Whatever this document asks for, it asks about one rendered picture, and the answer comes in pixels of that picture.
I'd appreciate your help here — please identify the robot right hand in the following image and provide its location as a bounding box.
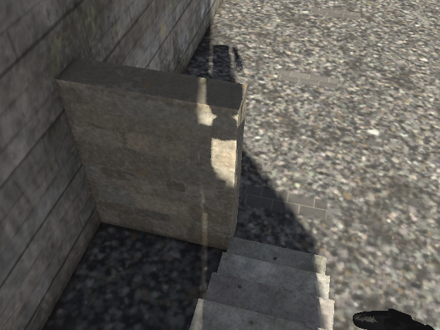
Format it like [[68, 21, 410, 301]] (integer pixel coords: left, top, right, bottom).
[[353, 309, 434, 330]]

